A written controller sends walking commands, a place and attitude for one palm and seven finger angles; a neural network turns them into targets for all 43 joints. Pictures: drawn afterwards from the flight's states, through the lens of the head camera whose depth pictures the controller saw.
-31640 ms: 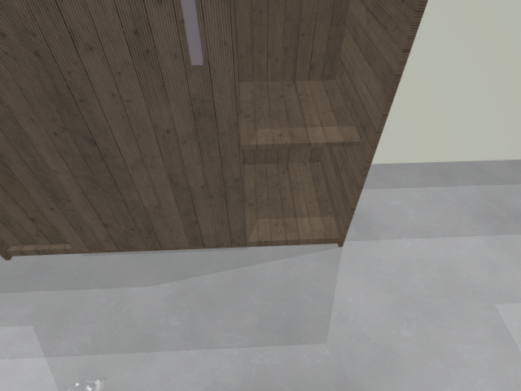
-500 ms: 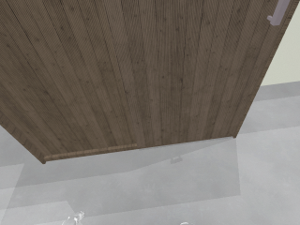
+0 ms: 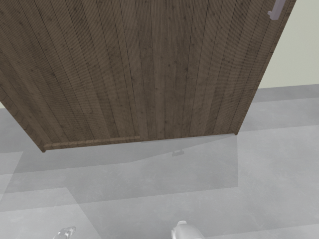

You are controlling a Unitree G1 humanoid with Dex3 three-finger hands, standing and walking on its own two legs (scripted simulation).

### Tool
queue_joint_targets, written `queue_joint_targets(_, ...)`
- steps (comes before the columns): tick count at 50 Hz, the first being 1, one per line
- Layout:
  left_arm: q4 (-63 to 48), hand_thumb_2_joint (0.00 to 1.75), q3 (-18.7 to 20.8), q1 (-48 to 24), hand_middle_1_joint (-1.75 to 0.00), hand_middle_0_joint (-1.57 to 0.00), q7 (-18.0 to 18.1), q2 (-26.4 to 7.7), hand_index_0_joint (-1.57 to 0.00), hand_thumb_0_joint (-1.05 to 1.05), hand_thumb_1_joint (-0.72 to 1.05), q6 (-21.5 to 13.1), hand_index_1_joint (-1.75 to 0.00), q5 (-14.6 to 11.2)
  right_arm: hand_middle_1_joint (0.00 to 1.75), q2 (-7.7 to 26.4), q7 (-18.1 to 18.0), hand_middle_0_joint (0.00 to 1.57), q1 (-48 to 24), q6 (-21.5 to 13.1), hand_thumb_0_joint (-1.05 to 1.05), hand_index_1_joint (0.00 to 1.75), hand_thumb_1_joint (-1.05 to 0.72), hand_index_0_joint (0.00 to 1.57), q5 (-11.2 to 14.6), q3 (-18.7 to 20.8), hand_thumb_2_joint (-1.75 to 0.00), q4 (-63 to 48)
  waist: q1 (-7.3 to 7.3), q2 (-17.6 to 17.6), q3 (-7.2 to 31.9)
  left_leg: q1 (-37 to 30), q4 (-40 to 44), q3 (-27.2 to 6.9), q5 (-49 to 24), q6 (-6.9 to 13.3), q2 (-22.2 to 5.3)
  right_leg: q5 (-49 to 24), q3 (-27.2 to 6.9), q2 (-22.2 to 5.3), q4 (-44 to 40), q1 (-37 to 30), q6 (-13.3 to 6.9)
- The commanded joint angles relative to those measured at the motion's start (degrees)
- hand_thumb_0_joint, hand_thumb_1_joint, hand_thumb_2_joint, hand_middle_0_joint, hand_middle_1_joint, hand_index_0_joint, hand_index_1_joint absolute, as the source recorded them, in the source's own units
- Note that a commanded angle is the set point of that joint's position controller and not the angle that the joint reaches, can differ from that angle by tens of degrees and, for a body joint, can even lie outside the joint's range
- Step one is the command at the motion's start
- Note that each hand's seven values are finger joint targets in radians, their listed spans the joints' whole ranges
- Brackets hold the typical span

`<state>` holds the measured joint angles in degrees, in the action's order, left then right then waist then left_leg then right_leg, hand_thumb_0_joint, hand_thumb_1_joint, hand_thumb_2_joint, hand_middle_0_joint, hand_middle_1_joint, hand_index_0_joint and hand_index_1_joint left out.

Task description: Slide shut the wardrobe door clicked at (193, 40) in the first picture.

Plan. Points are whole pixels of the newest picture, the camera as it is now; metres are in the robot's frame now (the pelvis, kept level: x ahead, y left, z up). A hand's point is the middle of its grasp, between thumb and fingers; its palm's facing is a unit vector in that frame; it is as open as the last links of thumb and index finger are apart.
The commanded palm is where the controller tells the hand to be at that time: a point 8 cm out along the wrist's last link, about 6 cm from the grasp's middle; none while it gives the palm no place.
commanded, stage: relax the arm and regain balance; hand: left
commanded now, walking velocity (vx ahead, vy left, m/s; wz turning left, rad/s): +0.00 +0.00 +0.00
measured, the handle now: out of the picture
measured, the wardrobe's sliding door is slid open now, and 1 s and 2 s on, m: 0.00 0.00 0.00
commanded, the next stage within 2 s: step back with the hand held close in 1.32 s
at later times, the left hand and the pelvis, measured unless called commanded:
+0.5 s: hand out of the picture -0.01 +0.16 -0.13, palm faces +0.16 -0.96 -0.23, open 16.3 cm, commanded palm none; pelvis -0.12 -0.03 +0.01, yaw +3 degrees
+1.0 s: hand out of the picture -0.08 +0.14 -0.13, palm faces +0.07 -0.97 -0.25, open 16.3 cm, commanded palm none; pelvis -0.19 -0.05 +0.01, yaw +3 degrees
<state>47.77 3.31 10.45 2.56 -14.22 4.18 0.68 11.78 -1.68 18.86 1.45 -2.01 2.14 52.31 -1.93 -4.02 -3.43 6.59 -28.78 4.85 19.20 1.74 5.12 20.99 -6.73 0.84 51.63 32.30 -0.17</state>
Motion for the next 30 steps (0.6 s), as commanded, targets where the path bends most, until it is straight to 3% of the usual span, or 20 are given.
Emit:
queue_joint_targets(1, -4.06, 0.30, 0.75, 2.91, -0.30, -0.15, -1.34, -6.81, -0.15, 0.00, -0.50, -0.97, -0.30, 0.46, 0.30, 6.88, -0.05, 0.20, -12.75, -2.63, 0.00, 0.30, -0.90, 0.20, -0.78, -0.30, -0.90, -6.53, 8.05, 11.18, -5.90, 22.74, 16.26, -20.35, -5.22, 12.96, -20.49, 4.16, -2.17, -4.84, 9.96, -9.89, 0.07)
queue_joint_targets(3, -1.09, 0.30, -0.18, 6.97, -0.30, -0.15, -1.90, -2.50, -0.15, 0.00, -0.50, -2.68, -0.30, 0.38, 0.30, 8.21, -0.08, 0.20, -7.64, -2.01, 0.00, 0.30, -0.90, 0.20, -0.28, 0.08, -0.90, -3.78, 6.82, 0.33, -0.03, 15.26, 5.82, -13.22, -9.32, 8.53, -14.69, 1.39, 5.00, -1.85, -14.86, -19.99, 0.71)
queue_joint_targets(4, -0.10, 0.30, -0.82, 8.66, -0.30, -0.15, -1.69, -1.61, -0.15, 0.00, -0.50, -3.50, -0.30, 0.39, 0.30, 7.48, -0.01, 0.20, -3.46, -1.80, 0.00, 0.30, -0.90, 0.20, 0.45, -0.06, -0.90, -2.53, 5.53, -2.11, 0.72, 14.62, 1.28, -12.58, -5.32, 7.08, -10.71, -1.82, 2.13, -1.21, -24.78, -22.80, 0.20)
queue_joint_targets(5, 0.06, 0.30, -1.25, 7.88, -0.30, -0.15, -1.25, -3.26, -0.15, 0.00, -0.50, -4.24, -0.30, 0.37, 0.30, 4.50, -0.05, 0.20, -0.30, -1.36, 0.00, 0.30, -0.90, 0.20, 1.41, -0.38, -0.90, -1.98, 2.93, -7.99, -0.90, 16.90, -3.84, -9.72, 2.82, 4.61, -5.84, 4.60, -12.43, -8.33, -32.69, -20.08, -3.09)
queue_joint_targets(6, -0.63, 0.30, -1.51, 6.09, -0.30, -0.15, -1.22, -5.47, -0.15, 0.00, -0.50, -4.08, -0.30, 0.27, 0.30, 3.68, 0.26, 0.20, 1.67, -0.63, 0.00, 0.30, -0.90, 0.20, 1.47, -0.61, -0.90, -1.41, 0.57, -4.46, -1.19, 10.73, -4.90, -8.30, 3.33, 3.38, -4.29, 18.08, -20.76, -15.12, -38.97, -10.11, -7.83)
queue_joint_targets(7, -1.94, 0.30, -0.98, 1.93, -0.30, -0.15, -1.36, -7.00, -0.15, 0.00, -0.50, -3.61, -0.30, 0.55, 0.30, 3.13, 0.73, 0.20, 4.72, -0.27, 0.00, 0.30, -0.90, 0.20, 0.87, -0.34, -0.90, 0.01, -1.90, 1.64, 0.21, 1.35, -5.11, -7.79, 0.32, 3.27, -3.37, 25.30, -19.50, -14.17, -40.07, -0.07, -8.61)
queue_joint_targets(10, -3.72, 0.30, 0.30, -3.40, -0.30, -0.15, -0.57, -5.69, -0.15, 0.00, -0.50, -2.85, -0.30, 0.92, 0.30, 2.42, 0.80, 0.20, 10.64, 1.01, 0.00, 0.30, -0.90, 0.20, 0.59, 0.16, -0.90, 3.05, -3.69, -11.34, 0.94, -5.22, -10.32, -5.26, -0.36, 3.75, -2.69, 28.00, -13.09, -9.97, -42.51, 8.26, -5.53)
queue_joint_targets(12, -4.25, 0.30, 0.62, -5.24, -0.30, -0.15, -0.66, -4.67, -0.15, 0.00, -0.50, -2.13, -0.30, 0.98, 0.30, 1.51, 0.74, 0.20, 13.93, 0.62, 0.00, 0.30, -0.90, 0.20, 0.40, 0.00, -0.90, 4.15, -4.92, -7.40, 0.80, -7.05, -5.47, -5.18, -0.38, 4.37, -3.21, 21.83, -8.07, -7.48, -38.06, 9.15, -3.89)
queue_joint_targets(13, -4.34, 0.30, 0.24, -4.56, -0.30, -0.15, -0.82, -3.75, -0.15, 0.00, -0.50, -2.07, -0.30, 0.88, 0.30, 1.43, 0.70, 0.20, 13.68, 0.03, 0.00, 0.30, -0.90, 0.20, 0.18, -0.35, -0.90, 3.86, -4.45, 0.13, 0.20, -3.68, 3.05, -8.52, 2.83, 5.42, -5.33, 18.11, -5.22, -4.55, -31.76, 6.07, -2.59)
queue_joint_targets(14, -4.59, 0.30, 0.03, -4.07, -0.30, -0.15, -1.20, -2.13, -0.15, 0.00, -0.50, -2.06, -0.30, 0.35, 0.30, 2.16, 0.37, 0.20, 12.45, -0.83, 0.00, 0.30, -0.90, 0.20, -0.49, -0.39, -0.90, 3.08, -3.65, 9.64, -1.32, 4.60, 13.41, -17.80, 8.90, 7.82, -11.06, 10.01, -0.22, 0.75, -20.92, -0.05, -0.01)
queue_joint_targets(15, -3.09, 0.30, 0.32, -1.52, -0.30, -0.15, -1.46, -1.18, -0.15, 0.00, -0.50, -1.54, -0.30, 0.06, 0.30, 4.12, -0.04, 0.20, 5.22, -1.28, 0.00, 0.30, -0.90, 0.20, -0.27, -0.09, -0.90, 1.33, -0.34, 19.83, -1.26, 19.33, 22.07, -25.43, 16.84, 10.61, -18.80, 3.81, 5.88, 2.74, -3.70, -10.40, 1.36)
queue_joint_targets(17, -0.99, 0.30, 0.53, 5.06, -0.30, -0.15, -1.64, -1.01, -0.15, 0.00, -0.50, -1.13, -0.30, 0.58, 0.30, 6.27, 0.08, 0.20, -7.28, -1.70, 0.00, 0.30, -0.90, 0.20, 0.18, -0.01, -0.90, -2.45, 6.43, 14.95, -0.61, 32.70, 23.39, -24.16, 12.78, 11.41, -19.38, 1.67, 4.15, 0.14, 10.31, -20.76, 0.92)
queue_joint_targets(18, -0.24, 0.30, 0.16, 7.06, -0.30, -0.15, -1.76, -0.70, -0.15, 0.00, -0.50, -1.55, -0.30, 0.66, 0.30, 6.58, 0.08, 0.20, -9.75, -2.09, 0.00, 0.30, -0.90, 0.20, 0.16, 0.07, -0.90, -3.15, 7.65, 13.15, -0.90, 31.52, 21.21, -21.65, 9.51, 10.77, -18.38, 2.53, 4.50, -1.27, 5.98, -21.18, 0.79)
queue_joint_targets(20, 0.87, 0.30, -0.91, 7.57, -0.30, -0.15, -1.75, 0.85, -0.15, 0.00, -0.50, -3.10, -0.30, 0.35, 0.30, 6.17, -0.07, 0.20, -4.38, -1.80, 0.00, 0.30, -0.90, 0.20, -0.11, 0.07, -0.90, -1.25, 4.97, 6.40, -0.86, 19.08, 12.74, -16.84, 4.13, 7.48, -13.78, 3.36, 7.34, -1.40, -17.13, -20.25, 0.64)
queue_joint_targets(21, 1.24, 0.30, -1.20, 7.83, -0.30, -0.15, -1.57, 0.65, -0.15, 0.00, -0.50, -3.73, -0.30, 0.32, 0.30, 5.44, -0.01, 0.20, -0.74, -1.56, 0.00, 0.30, -0.90, 0.20, 0.48, 0.03, -0.90, -0.02, 3.56, 3.11, -2.18, 16.53, 7.19, -14.85, 2.09, 5.66, -10.59, 1.98, 4.17, -1.40, -28.48, -19.85, 0.06)
queue_joint_targets(22, 1.21, 0.30, -1.20, 7.81, -0.30, -0.15, -1.13, -1.41, -0.15, 0.00, -0.50, -4.28, -0.30, 0.41, 0.30, 2.74, 0.08, 0.20, 1.13, -1.17, 0.00, 0.30, -0.90, 0.20, 1.34, -0.20, -0.90, -0.07, 1.80, -2.39, -2.79, 16.79, 0.96, -11.73, 0.23, 3.35, -6.40, 8.99, -8.12, -7.48, -35.56, -16.98, -3.07)
queue_joint_targets(23, 0.13, 0.30, -0.92, 5.12, -0.30, -0.15, -0.96, -4.19, -0.15, 0.00, -0.50, -4.18, -0.30, 0.45, 0.30, 1.36, 0.44, 0.20, 1.47, -0.58, 0.00, 0.30, -0.90, 0.20, 1.36, -0.46, -0.90, -0.35, 0.15, -3.92, -3.55, 11.65, -2.18, -9.25, -1.56, 1.86, -5.14, 17.50, -14.25, -14.23, -40.47, -8.30, -6.51)
queue_joint_targets(24, -1.22, 0.30, -0.43, 1.94, -0.30, -0.15, -1.10, -5.37, -0.15, 0.00, -0.50, -4.25, -0.30, 0.64, 0.30, 1.83, 0.64, 0.20, 3.16, -0.02, 0.00, 0.30, -0.90, 0.20, 0.91, 0.20, -0.90, 0.57, -0.90, -2.73, 0.43, 4.88, -7.65, -8.49, -1.97, 1.20, -4.58, 26.11, -16.19, -15.42, -42.83, -0.46, -8.05)
queue_joint_targets(27, -4.11, 0.30, 0.71, -5.43, -0.30, -0.15, -0.47, -5.17, -0.15, 0.00, -0.50, -3.54, -0.30, 1.20, 0.30, 2.31, 0.95, 0.20, 8.58, 0.86, 0.00, 0.30, -0.90, 0.20, 0.69, 1.00, -0.90, 3.07, -3.26, -10.11, 0.17, 0.55, -17.24, -6.26, -2.96, 1.71, -3.80, 25.41, -12.43, -13.37, -43.37, 6.67, -8.19)
queue_joint_targets(30, -3.48, 0.30, 0.32, -3.63, -0.30, -0.15, -0.70, -4.28, -0.15, 0.00, -0.50, -2.78, -0.30, 1.18, 0.30, -0.40, 1.14, 0.20, 11.15, -0.53, 0.00, 0.30, -0.90, 0.20, 0.55, -0.32, -0.90, 4.16, -2.73, -2.52, -1.01, -0.85, 3.39, -5.22, -1.64, 2.97, -4.02, 16.19, -5.48, -8.08, -32.88, 0.51, -4.72)
